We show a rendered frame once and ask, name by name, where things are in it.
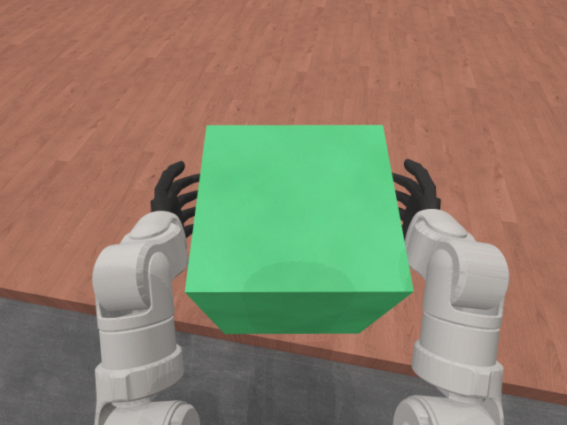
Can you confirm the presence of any robot right forearm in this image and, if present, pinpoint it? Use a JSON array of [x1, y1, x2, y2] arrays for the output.
[[405, 209, 509, 425]]

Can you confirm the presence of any left robot upper arm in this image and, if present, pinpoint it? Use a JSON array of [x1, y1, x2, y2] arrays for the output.
[[104, 400, 200, 425]]

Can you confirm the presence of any right robot upper arm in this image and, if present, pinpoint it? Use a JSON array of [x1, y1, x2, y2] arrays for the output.
[[393, 395, 496, 425]]

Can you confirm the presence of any robot right hand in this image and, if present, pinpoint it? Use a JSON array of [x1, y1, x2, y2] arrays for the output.
[[392, 159, 441, 241]]

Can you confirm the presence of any robot left forearm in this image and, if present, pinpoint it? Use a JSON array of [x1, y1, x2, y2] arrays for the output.
[[92, 211, 189, 425]]

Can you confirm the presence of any carton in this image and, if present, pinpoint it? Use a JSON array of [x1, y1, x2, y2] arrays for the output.
[[185, 125, 414, 334]]

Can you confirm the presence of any robot left hand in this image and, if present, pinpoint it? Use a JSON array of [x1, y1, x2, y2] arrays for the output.
[[151, 161, 200, 238]]

